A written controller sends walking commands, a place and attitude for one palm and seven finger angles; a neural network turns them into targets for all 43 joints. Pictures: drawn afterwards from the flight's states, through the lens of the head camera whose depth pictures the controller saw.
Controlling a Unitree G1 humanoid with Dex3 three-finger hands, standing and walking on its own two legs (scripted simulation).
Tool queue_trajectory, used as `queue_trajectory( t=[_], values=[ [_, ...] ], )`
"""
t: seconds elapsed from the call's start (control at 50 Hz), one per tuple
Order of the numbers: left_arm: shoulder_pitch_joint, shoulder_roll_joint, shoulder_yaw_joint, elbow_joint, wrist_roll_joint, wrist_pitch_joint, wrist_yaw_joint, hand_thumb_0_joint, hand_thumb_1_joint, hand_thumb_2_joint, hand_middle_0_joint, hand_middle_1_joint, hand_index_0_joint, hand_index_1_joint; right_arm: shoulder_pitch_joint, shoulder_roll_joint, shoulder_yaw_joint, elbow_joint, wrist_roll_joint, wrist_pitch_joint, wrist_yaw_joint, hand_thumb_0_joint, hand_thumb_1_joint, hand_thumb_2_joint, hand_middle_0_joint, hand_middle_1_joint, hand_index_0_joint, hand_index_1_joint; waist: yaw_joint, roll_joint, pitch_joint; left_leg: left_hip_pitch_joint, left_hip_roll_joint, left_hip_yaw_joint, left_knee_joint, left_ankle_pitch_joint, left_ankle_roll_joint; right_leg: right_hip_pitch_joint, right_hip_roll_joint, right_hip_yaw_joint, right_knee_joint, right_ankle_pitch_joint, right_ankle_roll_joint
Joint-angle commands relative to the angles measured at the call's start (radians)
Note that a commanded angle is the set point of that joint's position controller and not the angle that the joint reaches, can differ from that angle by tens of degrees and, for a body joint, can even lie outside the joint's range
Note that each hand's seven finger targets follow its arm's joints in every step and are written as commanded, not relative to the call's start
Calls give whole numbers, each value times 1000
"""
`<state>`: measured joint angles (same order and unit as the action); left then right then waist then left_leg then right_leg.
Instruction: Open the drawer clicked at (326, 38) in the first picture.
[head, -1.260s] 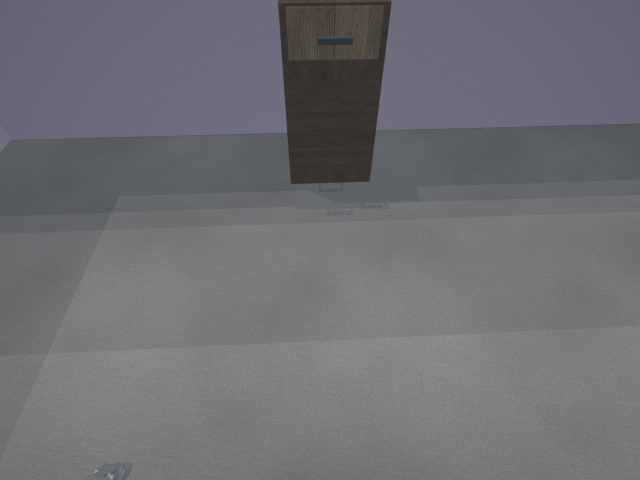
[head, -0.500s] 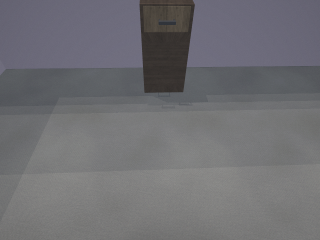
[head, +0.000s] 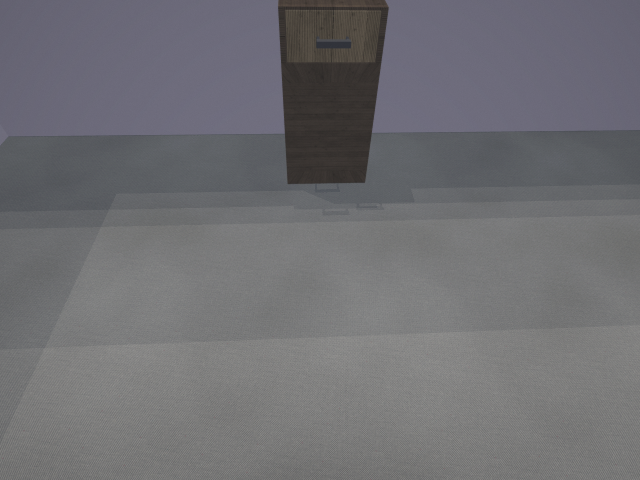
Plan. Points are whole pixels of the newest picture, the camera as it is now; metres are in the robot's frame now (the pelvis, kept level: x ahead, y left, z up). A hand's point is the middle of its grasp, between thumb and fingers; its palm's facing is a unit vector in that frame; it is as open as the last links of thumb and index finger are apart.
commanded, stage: look at it before walking up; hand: left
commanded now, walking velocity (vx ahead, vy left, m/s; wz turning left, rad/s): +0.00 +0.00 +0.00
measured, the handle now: (333, 41) +1.55 +0.04 -0.08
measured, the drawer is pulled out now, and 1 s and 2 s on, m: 0.00 0.00 0.00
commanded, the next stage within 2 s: walk to a spot facing it in 0.18 s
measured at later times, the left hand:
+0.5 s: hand out of the picture +0.05 +0.22 -0.18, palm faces -0.06 -0.96 -0.26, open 7.3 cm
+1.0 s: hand (256, 387) +0.30 +0.13 -0.19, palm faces -0.20 -0.95 -0.23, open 7.3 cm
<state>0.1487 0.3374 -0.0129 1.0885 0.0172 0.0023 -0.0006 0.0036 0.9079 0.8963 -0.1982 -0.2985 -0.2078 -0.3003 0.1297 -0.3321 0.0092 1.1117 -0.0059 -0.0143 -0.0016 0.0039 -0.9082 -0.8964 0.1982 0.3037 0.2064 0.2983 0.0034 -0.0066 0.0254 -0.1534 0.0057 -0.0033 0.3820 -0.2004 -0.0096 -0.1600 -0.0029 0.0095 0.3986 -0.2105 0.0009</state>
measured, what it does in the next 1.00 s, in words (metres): walks ahead: right foot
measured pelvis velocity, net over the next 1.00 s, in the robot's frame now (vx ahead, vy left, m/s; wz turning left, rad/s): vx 0.18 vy -0.05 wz -0.24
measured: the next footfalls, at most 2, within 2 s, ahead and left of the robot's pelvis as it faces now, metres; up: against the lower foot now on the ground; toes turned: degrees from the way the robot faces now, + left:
right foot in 0.90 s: +0.24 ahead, -0.16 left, +0.00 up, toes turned -19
left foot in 1.28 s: +0.47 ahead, +0.03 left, +0.00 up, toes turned -9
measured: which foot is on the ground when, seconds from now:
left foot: down 0.00-0.90, up 0.92-1.00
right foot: down 0.00-0.72, up 0.74-0.88, down 0.90-1.00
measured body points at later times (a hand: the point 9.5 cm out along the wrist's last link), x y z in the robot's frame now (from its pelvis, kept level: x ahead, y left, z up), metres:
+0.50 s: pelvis +0.03 +0.00 -0.01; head +0.02 +0.00 +0.44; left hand +0.06 +0.27 -0.16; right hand +0.07 -0.27 -0.15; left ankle +0.01 +0.13 -0.74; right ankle +0.00 -0.12 -0.74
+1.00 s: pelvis +0.18 -0.05 -0.04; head +0.20 -0.05 +0.41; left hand +0.31 +0.18 -0.18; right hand +0.08 -0.27 -0.19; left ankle +0.10 +0.10 -0.65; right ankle +0.20 -0.14 -0.74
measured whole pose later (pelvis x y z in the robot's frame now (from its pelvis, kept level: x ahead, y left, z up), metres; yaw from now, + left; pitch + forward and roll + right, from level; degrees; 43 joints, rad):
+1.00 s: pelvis +0.18 -0.05 -0.04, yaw -14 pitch -2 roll -1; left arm 0.20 0.22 0.05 0.95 0.02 -0.06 0.00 0.00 0.91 0.90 -0.19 -0.30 -0.20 -0.30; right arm 0.34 -0.18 -0.03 1.14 -0.02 -0.01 0.00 0.01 -0.91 -0.90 0.20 0.30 0.20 0.30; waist 0.01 0.01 0.09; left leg -0.36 0.12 0.06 1.32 -0.44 -0.01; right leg -0.38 0.00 -0.12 0.75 -0.35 -0.07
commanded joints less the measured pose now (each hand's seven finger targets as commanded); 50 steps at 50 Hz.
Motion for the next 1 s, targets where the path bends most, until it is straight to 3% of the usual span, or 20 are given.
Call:
queue_trajectory(
  t=[0.0, 0.26, 0.3, 0.36, 0.42, 0.52, 0.6, 0.64, 0.66, 0.68, 0.7, 0.72, 0.78, 0.8, 0.84, 0.86, 0.88, 0.9, 0.94, 0.98],
  values=[
    [-40, 205, 43, -63, -5, -26, 10, 0, 900, 900, -200, -300, -200, -300, -53, -211, -43, -64, -2, -22, -11, 0, -900, -900, 200, 300, 200, 300, 1, 10, -56, 24, 116, -97, -66, 117, 38, -2, -113, 96, -76, 89, -30],
    [-38, 208, 42, -59, -4, -28, 11, 0, 900, 900, -200, -300, -200, -300, -56, -211, -43, -63, -1, -19, -10, 0, -900, -900, 200, 300, 200, 300, 0, -4, -40, 26, 114, -98, -73, 117, 36, 1, -117, 98, -92, 94, -29],
    [30, 91, 19, -34, -4, -7, 13, 0, 900, 900, -200, -300, -200, -300, 8, -91, -17, -37, -10, -3, -7, 0, -900, -900, 200, 300, 200, 300, -1, -14, -55, 40, 107, -56, -43, 8, 15, -18, -106, 107, -85, -37, -19],
    [66, 96, 34, -55, 4, 12, -3, 0, 900, 900, -200, -300, -200, -300, 48, -97, -30, -49, -17, 7, -5, 0, -900, -900, 200, 300, 200, 300, 2, -9, 36, -41, 109, -45, -31, -281, 26, -114, -74, 147, -68, -296, -40],
    [116, 90, 52, -86, 8, 11, -16, 0, 900, 900, -200, -300, -200, -300, 71, -113, -50, -80, -17, 4, -5, 0, -900, -900, 200, 300, 200, 300, 8, -5, 97, -93, 129, -57, 7, -398, 47, -187, -48, 175, -19, -380, -66],
    [184, 61, 75, -114, 8, -14, -18, 0, 900, 900, -200, -300, -200, -300, 123, -71, -63, -114, -11, -26, -9, 0, -900, -900, 200, 300, 200, 300, 5, -30, 82, -126, 132, -34, 146, -347, 61, -199, -54, 248, 66, -312, -111],
    [236, 46, 89, -103, 6, -37, -9, 0, 900, 900, -200, -300, -200, -300, 179, -32, -64, -111, -8, -55, -18, 0, -900, -900, 200, 300, 200, 300, -10, -23, 3, -80, 132, 11, 280, -137, 59, -168, -75, 277, 200, 13, -136],
    [211, 22, 91, -111, 3, -43, -7, 0, 900, 900, -200, -300, -200, -300, 250, -43, -74, -87, -12, -63, -26, 0, -900, -900, 200, 300, 200, 300, -49, 74, -19, 57, 181, -44, 247, -4, 87, -283, -21, 186, 392, 206, -116],
    [142, -16, 86, -140, -2, -49, -11, 0, 900, 900, -200, -300, -200, -300, 353, -70, -85, -55, -20, -67, -34, 0, -900, -900, 200, 300, 200, 300, -104, 209, -36, 235, 284, -176, 115, 127, 137, -462, 45, 49, 606, 213, -77],
    [12, -52, 75, -190, -2, -63, -15, 0, 900, 900, -200, -300, -200, -300, 456, -75, -90, -9, -25, -73, -38, 0, -900, -900, 200, 300, 200, 300, -152, 311, 43, 389, 415, -317, 7, 370, 212, -725, 50, -39, 771, -283, -39],
    [-85, -44, 78, -214, 4, -58, -18, 0, 900, 900, -200, -300, -200, -300, 484, -36, -78, 3, -26, -75, -41, 0, -900, -900, 200, 300, 200, 300, -158, 199, 134, 348, 464, -301, -13, 446, 227, -789, -36, 5, 804, -352, -36],
    [-119, -55, 75, -222, 7, -53, -24, 0, 900, 900, -200, -300, -200, -300, 457, -19, -75, 2, -29, -72, -42, 0, -900, -900, 200, 300, 200, 300, -140, 107, 170, 317, 473, -265, -5, 439, 219, -801, -79, 15, 770, -379, -41],
    [-45, -96, 77, -206, 3, -27, -49, 0, 900, 900, -200, -300, -200, -300, 261, -41, -72, -48, -35, -72, -40, 0, -900, -900, 200, 300, 200, 300, -16, 141, 180, 32, 382, -18, -55, 199, 129, -474, -106, -70, 483, -282, -45],
    [52, -95, 81, -172, 3, -23, -53, 0, 900, 900, -200, -300, -200, -300, 211, -59, -71, -58, -32, -72, -35, 0, -900, -900, 200, 300, 200, 300, 39, 135, 131, -63, 334, 73, 24, 266, 108, -249, -62, -131, 394, -191, -51],
    [429, -39, 100, -53, 10, -29, -37, 0, 900, 900, -200, -300, -200, -300, 155, -81, -76, -70, -9, -73, -23, 0, -900, -900, 200, 300, 200, 300, 205, 0, -80, -158, 203, 231, 454, 484, 52, 192, 46, -195, 272, -8, -77],
    [548, 61, 124, -23, 16, -46, -18, 0, 900, 900, -200, -300, -200, -300, 171, -7, -66, -90, 8, -77, -10, 0, -900, -900, 200, 300, 200, 300, 233, -228, -165, -336, 117, 229, 809, 103, 20, 344, -173, 134, 114, -82, -154],
    [522, 122, 124, -36, -1, -51, -8, 0, 900, 900, -200, -300, -200, -300, 151, 49, -65, -133, 13, -81, -10, 0, -900, -900, 200, 300, 200, 300, 176, -277, -173, -487, 34, 123, 1027, -347, 8, 342, -378, 589, -75, -39, -258],
    [421, 144, 127, -75, -8, -48, -3, 0, 900, 900, -200, -300, -200, -300, 79, 50, -67, -148, 6, -74, -8, 0, -900, -900, 200, 300, 200, 300, 162, -155, -76, -553, 83, 43, 1090, -320, 13, 223, -409, 635, -135, -104, -296],
    [245, 58, 100, -118, 1, -54, 10, 0, 900, 900, -200, -300, -200, -300, 66, 66, -66, -140, -18, -58, -2, 0, -900, -900, 200, 300, 200, 300, 73, -44, 83, -535, 165, 5, 1032, -190, 9, -38, -376, 496, -156, -223, -259],
    [177, 2, 84, -124, 11, -61, 16, 0, 900, 900, -200, -300, -200, -300, 153, 87, -62, -109, -27, -32, 2, 0, -900, -900, 200, 300, 200, 300, 3, -52, 58, -429, 174, 29, 897, -151, -8, -153, -299, 307, -155, -122, -214]
  ],
)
